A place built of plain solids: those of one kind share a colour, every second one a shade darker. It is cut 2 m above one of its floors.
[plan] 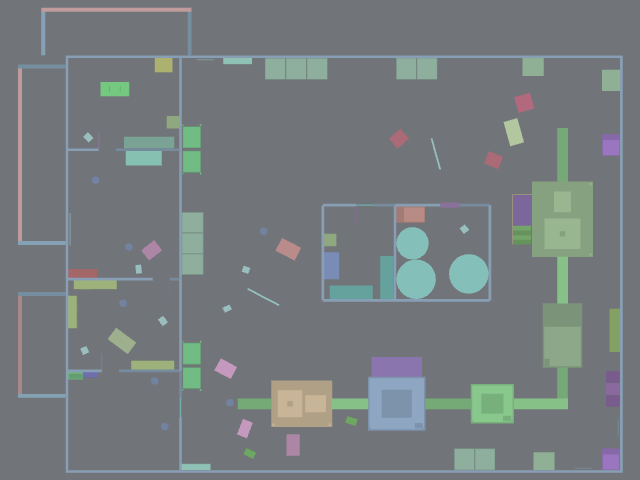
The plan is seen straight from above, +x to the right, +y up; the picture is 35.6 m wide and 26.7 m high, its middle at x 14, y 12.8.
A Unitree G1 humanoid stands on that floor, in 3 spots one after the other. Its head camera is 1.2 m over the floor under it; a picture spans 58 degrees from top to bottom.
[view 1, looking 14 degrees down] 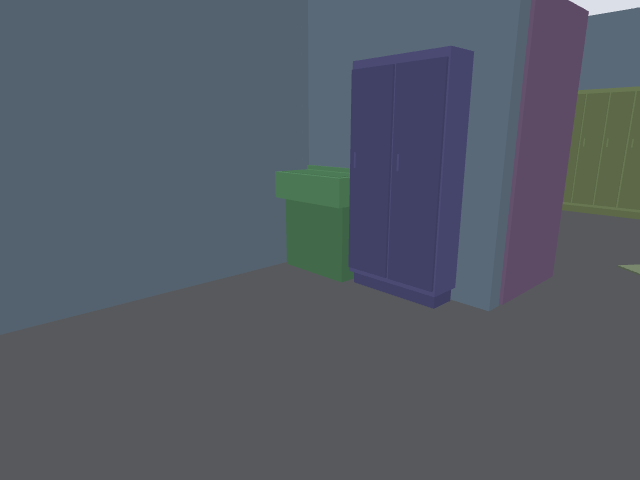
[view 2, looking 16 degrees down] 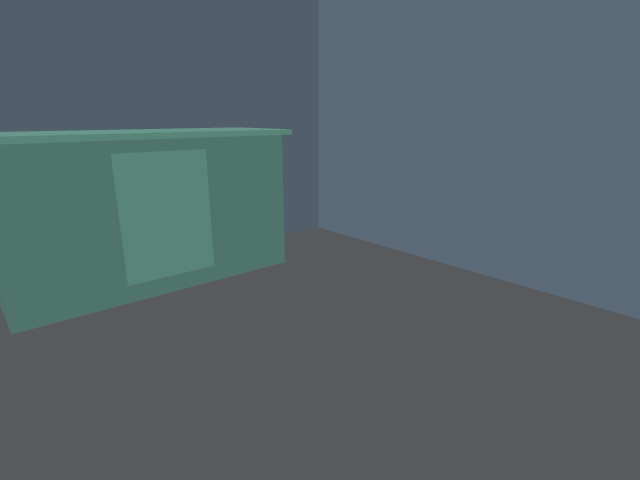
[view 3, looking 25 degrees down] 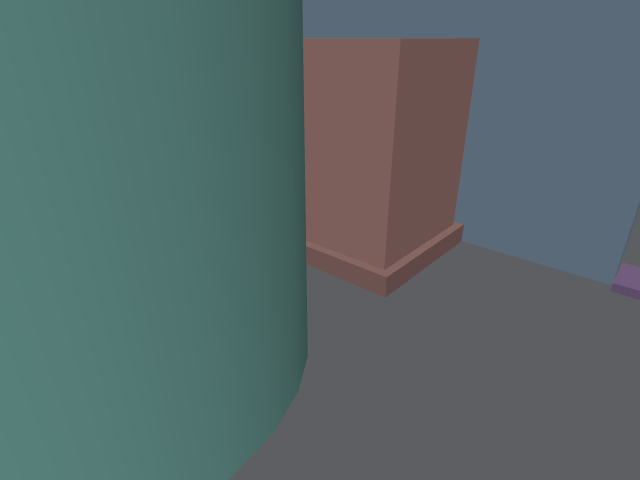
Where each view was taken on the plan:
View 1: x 3.10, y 2.70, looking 137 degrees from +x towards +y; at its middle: hand_basins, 3.67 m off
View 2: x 3.10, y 14.20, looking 49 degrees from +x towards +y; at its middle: ground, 4.35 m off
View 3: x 20.82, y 12.13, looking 131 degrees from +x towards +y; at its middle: pump_skid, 2.46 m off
